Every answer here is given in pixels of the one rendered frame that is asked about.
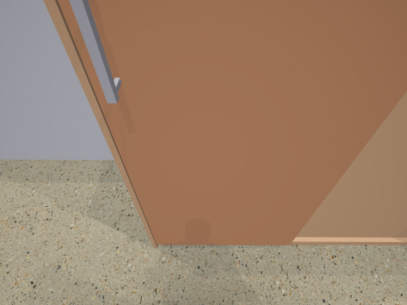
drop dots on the wardrobe door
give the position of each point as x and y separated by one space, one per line
370 199
236 118

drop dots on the handle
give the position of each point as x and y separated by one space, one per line
87 26

